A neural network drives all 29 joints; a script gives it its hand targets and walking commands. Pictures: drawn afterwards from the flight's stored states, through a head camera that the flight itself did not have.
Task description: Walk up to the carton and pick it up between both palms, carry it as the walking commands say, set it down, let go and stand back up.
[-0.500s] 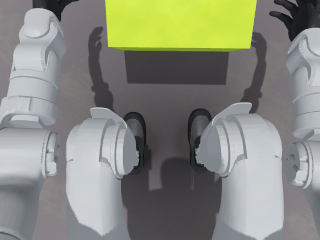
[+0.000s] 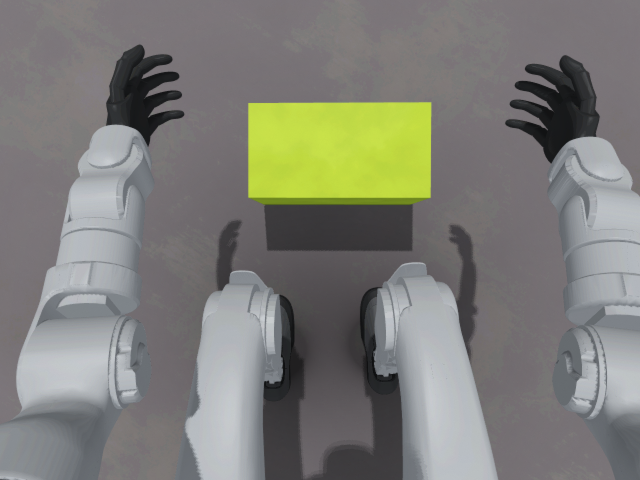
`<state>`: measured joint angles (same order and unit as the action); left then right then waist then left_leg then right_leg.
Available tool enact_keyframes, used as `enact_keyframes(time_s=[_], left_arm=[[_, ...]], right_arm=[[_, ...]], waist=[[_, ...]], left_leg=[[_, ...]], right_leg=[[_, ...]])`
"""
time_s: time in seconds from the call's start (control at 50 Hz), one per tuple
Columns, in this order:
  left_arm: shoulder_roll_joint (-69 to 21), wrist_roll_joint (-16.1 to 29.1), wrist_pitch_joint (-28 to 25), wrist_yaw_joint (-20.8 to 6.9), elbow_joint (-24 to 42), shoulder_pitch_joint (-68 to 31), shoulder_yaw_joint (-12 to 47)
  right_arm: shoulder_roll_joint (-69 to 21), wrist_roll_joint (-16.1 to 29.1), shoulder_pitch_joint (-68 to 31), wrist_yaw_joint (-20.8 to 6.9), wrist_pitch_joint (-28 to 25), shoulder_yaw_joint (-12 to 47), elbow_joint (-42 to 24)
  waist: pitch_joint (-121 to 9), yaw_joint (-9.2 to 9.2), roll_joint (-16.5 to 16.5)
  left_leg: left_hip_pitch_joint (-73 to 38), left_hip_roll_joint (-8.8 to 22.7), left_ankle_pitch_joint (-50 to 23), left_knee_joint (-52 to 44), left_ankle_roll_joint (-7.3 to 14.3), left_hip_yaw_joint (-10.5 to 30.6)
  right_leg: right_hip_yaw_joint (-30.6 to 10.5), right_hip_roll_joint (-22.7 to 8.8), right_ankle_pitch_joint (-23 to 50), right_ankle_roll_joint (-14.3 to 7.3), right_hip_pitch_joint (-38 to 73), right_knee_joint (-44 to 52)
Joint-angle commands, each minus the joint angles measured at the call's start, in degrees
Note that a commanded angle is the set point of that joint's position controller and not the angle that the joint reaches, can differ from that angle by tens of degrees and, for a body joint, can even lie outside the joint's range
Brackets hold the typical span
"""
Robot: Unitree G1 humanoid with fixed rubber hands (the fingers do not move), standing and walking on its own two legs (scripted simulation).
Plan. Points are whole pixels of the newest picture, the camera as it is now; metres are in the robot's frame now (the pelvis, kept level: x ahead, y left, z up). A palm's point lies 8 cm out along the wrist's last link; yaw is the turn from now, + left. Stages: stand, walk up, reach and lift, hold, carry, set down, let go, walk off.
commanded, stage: set down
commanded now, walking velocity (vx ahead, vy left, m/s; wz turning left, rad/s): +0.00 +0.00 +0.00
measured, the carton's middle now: (337, 159) +0.49 -0.04 -0.39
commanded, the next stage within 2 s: let go in 0.74 s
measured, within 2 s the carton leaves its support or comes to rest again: neither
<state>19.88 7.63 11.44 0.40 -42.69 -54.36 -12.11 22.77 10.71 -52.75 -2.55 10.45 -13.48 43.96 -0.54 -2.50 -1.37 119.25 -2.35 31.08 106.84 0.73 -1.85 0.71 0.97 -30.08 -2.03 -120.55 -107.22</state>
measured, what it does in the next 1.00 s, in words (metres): rises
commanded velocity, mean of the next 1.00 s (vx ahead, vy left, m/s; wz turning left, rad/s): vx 0.00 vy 0.00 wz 0.00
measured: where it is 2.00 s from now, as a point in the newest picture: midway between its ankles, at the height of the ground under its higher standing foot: (328, 362)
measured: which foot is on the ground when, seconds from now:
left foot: down 0.00-1.00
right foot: down 0.00-1.00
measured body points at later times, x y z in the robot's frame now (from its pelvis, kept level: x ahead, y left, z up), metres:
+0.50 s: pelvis +0.04 +0.00 +0.13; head +0.31 -0.02 +0.49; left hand +0.51 +0.19 +0.02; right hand +0.46 -0.30 +0.03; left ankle +0.10 +0.11 -0.43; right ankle +0.10 -0.10 -0.43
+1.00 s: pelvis +0.07 -0.01 +0.22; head +0.31 -0.02 +0.60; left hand +0.44 +0.19 +0.10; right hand +0.41 -0.27 +0.10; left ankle +0.10 +0.11 -0.43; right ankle +0.10 -0.10 -0.43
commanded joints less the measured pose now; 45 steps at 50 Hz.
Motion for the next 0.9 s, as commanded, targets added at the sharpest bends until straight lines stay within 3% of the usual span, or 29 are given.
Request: enact_keyframes(time_s=[0.0,0.02,0.06,0.1,0.12,0.14,0.16,0.2,0.22,0.24,0.28,0.32,0.34,0.36,0.4,0.42,0.46,0.48,0.5,0.52,0.62,0.64,0.7,0.72,0.76,0.78,0.82,0.84,0.88], left_arm=[[8.11,0.41,-1.61,-0.42,14.32,-13.1,0.75],[7.61,0.3,-1.15,-0.39,13.66,-10.98,0.59],[7.0,-0.11,-0.44,-0.25,14.47,-9.78,0.97],[7.36,-0.94,-0.17,0.11,15.88,-7.78,-0.13],[6.68,-1.46,-0.07,0.41,16.2,-7.51,0.23],[7.29,-2.31,-0.31,0.54,17.35,-5.89,-0.86],[6.87,-3.05,-0.18,0.68,15.87,-4.52,-0.89],[5.37,-2.85,-0.14,0.47,13.83,-2.4,-1.42],[6.54,-3.18,-0.27,0.53,14.38,-2.42,-2.13],[6.08,-3.21,-0.67,0.55,15.19,-2.6,-2.64],[7.28,-3.05,-1.23,0.54,18.03,-2.2,-3.74],[6.64,-3.24,-1.48,0.35,17.56,-1.17,-3.1],[5.11,-3.07,-1.31,0.1,14.39,1.03,-3.12],[5.91,-3.29,-1.43,-0.17,14.52,0.58,-3.58],[5.43,-2.04,-1.6,-0.63,16.95,-0.44,-2.25],[6.71,-2.3,-1.92,-0.78,18.1,-0.2,-3.72],[5.04,-1.43,-1.93,-1.13,16.48,1.56,-2.21],[3.81,-0.88,-1.65,-1.35,16.69,1.3,-0.89],[4.78,-1.88,-1.64,-1.35,14.6,0.09,-2.2],[4.83,-1.67,-1.79,-1.71,14.87,0.89,-2.63],[2.16,-3.05,-3.99,-1.8,9.77,3.83,-1.03],[1.02,-3.05,-4.14,-1.65,7.9,3.47,-1.13],[2.39,-5.38,-5.9,-1.54,6.01,3.29,-2.99],[0.91,-5.09,-6.11,-1.55,3.75,4.24,-1.93],[1.69,-6.28,-6.89,-1.3,5.72,3.28,-2.15],[1.44,-6.81,-7.12,-1.08,4.68,8.89,-1.85],[1.47,-7.97,-7.12,-0.23,7.28,14.81,-0.81],[0.36,-8.36,-7.11,0.3,7.65,18.89,-0.23],[0.3,-8.82,-7.39,0.59,15.24,22.33,0.46]], right_arm=[[13.37,-0.12,-9.98,-0.62,-2.31,-5.39,-12.5],[14.28,-2.41,-8.11,-0.7,-2.17,-7.15,-12.25],[12.89,-2.07,-6.17,-1.55,-1.85,-6.9,-10.91],[13.41,-1.22,-6.23,-2.2,-1.81,-7.04,-12.95],[13.2,-1.29,-6.16,-2.44,-2.08,-8.08,-13.51],[11.99,-0.09,-6.04,-2.98,-2.11,-6.76,-15.02],[11.88,-0.47,-4.84,-3.45,-2.18,-7.19,-13.51],[11.27,-0.58,-2.72,-4.22,-2.31,-6.64,-12.04],[10.9,-0.63,-3.22,-4.26,-2.13,-6.08,-12.54],[11.0,-1.07,-2.37,-4.48,-2.34,-6.13,-11.4],[10.77,-0.5,-2.77,-4.74,-2.77,-5.87,-15.12],[9.77,0.62,-1.99,-5.11,-2.67,-4.92,-13.84],[9.87,-0.81,-0.45,-5.38,-2.59,-5.27,-11.36],[9.97,-1.23,-0.22,-5.31,-2.51,-5.58,-10.3],[10.41,-0.64,-2.9,-5.09,-3.11,-5.74,-17.07],[8.91,-0.44,-0.92,-5.07,-2.88,-5.07,-14.94],[9.51,-1.79,0.74,-5.06,-2.88,-5.8,-13.67],[11.21,-2.43,1.46,-5.07,-3.26,-6.73,-14.12],[9.83,-3.54,0.48,-4.96,-2.77,-6.33,-10.72],[9.73,-4.5,0.43,-4.54,-2.95,-7.3,-12.54],[6.15,-5.06,4.38,-4.81,-5.12,-6.95,-5.84],[7.3,-6.75,3.77,-4.72,-5.79,-7.93,-5.25],[4.07,-5.53,2.86,-4.85,-7.23,-6.32,-5.04],[3.92,-6.35,4.0,-4.64,-7.63,-6.12,-3.86],[2.73,-6.61,3.78,-4.48,-8.03,-5.53,-5.18],[2.19,-7.5,6.74,-4.26,-8.41,-4.92,-6.68],[3.57,-9.57,13.82,-4.04,-8.27,-5.23,-6.55],[4.34,-9.32,16.42,-4.33,-8.7,-3.97,-8.73],[4.2,-9.54,22.13,-4.14,-8.72,-2.56,-14.4]], waist=[[-68.38,-4.59,-0.59],[-69.55,-6.0,1.05],[-67.1,-5.27,-0.55],[-69.05,-3.43,-1.09],[-69.11,-3.77,-2.69],[-68.66,-1.76,-1.9],[-66.62,-1.53,-3.24],[-64.99,-2.35,-1.39],[-65.61,-0.86,-1.1],[-64.67,-1.85,0.55],[-68.16,-0.96,2.04],[-67.39,0.4,-1.18],[-64.14,-0.35,1.03],[-62.27,-0.44,0.05],[-67.38,-0.74,0.93],[-67.01,-0.03,1.39],[-65.3,-1.6,1.26],[-65.4,-3.02,1.56],[-59.44,-1.86,0.59],[-59.92,-2.62,2.11],[-54.92,-2.2,-1.59],[-53.72,-4.06,0.94],[-50.72,-0.49,-0.63],[-49.29,-1.99,0.83],[-51.53,-1.05,2.09],[-56.34,-0.26,1.89],[-62.46,-0.97,1.32],[-63.19,0.08,0.58],[-65.47,-0.57,1.05]], left_leg=[[-34.3,-0.51,-10.84,-13.95,-1.13,-0.32],[-35.18,-0.77,-12.12,-14.58,-1.49,0.2],[-38.15,-0.64,-12.29,-17.36,-1.81,0.61],[-42.09,-0.67,-14.23,-19.34,-1.94,0.73],[-43.62,-0.52,-15.97,-20.12,-2.33,1.19],[-44.3,-0.8,-17.05,-20.62,-2.13,0.75],[-45.67,-0.7,-17.96,-21.92,-2.35,0.8],[-45.14,-0.89,-18.23,-23.75,-2.45,1.01],[-44.91,-1.05,-18.95,-24.61,-2.43,0.66],[-44.1,-1.15,-18.2,-25.19,-2.38,0.48],[-46.98,-1.5,-21.78,-26.38,-2.18,0.73],[-48.86,-1.11,-23.37,-29.08,-2.34,0.59],[-48.36,-1.43,-23.56,-30.25,-2.4,1.06],[-46.58,-1.39,-21.64,-30.75,-2.61,0.47],[-51.9,-1.53,-23.76,-33.07,-2.43,0.84],[-51.22,-1.62,-24.33,-34.04,-2.37,0.69],[-52.81,-1.78,-25.63,-36.83,-2.55,1.24],[-56.54,-1.37,-23.92,-37.8,-2.67,1.53],[-53.95,-1.12,-19.97,-39.81,-2.91,1.11],[-53.79,-1.27,-19.79,-40.67,-2.81,1.35],[-60.35,-0.72,-27.5,-45.0,-3.77,2.84],[-60.31,-0.56,-26.7,-45.83,-3.79,3.96],[-58.5,-0.64,-28.58,-47.55,-3.73,3.36],[-56.14,-0.78,-27.05,-48.0,-3.65,3.23],[-56.87,-1.02,-28.11,-49.33,-3.19,3.56],[-59.77,-1.15,-29.57,-49.73,-3.1,3.34],[-63.98,-1.35,-30.62,-50.82,-3.42,3.52],[-67.18,-1.54,-32.48,-51.57,-3.59,3.76],[-70.86,-1.96,-32.97,-52.8,-2.98,3.88]], right_leg=[[0.1,-0.08,18.03,2.23,41.32,15.85],[1.12,0.36,19.61,2.31,42.64,16.49],[1.46,0.58,18.15,2.21,40.96,18.77],[1.43,0.59,19.26,2.28,42.07,19.89],[1.65,0.6,21.01,2.2,41.17,20.31],[1.25,0.82,21.38,2.36,42.34,21.24],[1.5,0.89,21.58,2.29,41.24,21.83],[1.07,0.81,23.17,2.51,43.98,24.44],[0.52,0.93,24.2,2.48,46.93,25.0],[0.37,1.09,23.7,2.53,47.87,26.28],[0.25,1.4,27.64,2.88,51.76,27.32],[-1.21,1.2,29.64,2.43,54.5,29.61],[-0.67,1.45,29.38,2.62,54.23,30.71],[-1.24,1.26,28.21,2.46,55.18,31.71],[-1.1,1.35,30.23,2.61,59.47,34.08],[-2.18,0.94,32.13,2.54,62.39,35.19],[-2.36,1.13,34.2,2.47,65.71,37.65],[-1.91,1.15,29.95,2.36,64.15,39.46],[-2.33,0.69,25.77,2.27,62.2,41.54],[-2.14,0.48,26.76,2.33,65.48,42.55],[-1.61,0.36,33.05,2.25,66.13,45.96],[-1.4,0.35,32.11,2.31,65.59,46.76],[-2.44,-0.01,34.4,2.18,67.15,47.62],[-2.6,-0.45,34.66,2.17,69.33,48.41],[-2.58,-0.3,36.49,2.62,72.9,48.9],[-2.38,-0.38,38.99,2.9,76.74,48.16],[-2.61,-0.58,41.12,2.93,82.34,48.74],[-2.51,-0.24,41.68,2.87,82.79,49.3],[-3.32,-0.56,43.02,2.77,86.28,50.98]])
